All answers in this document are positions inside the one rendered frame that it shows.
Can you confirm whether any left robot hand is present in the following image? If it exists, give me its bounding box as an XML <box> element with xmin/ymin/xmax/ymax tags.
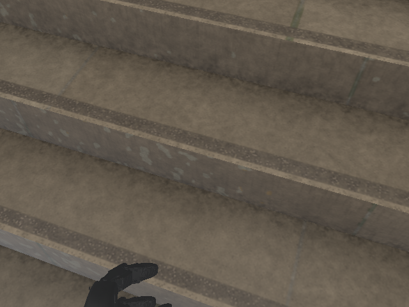
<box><xmin>84</xmin><ymin>263</ymin><xmax>172</xmax><ymax>307</ymax></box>

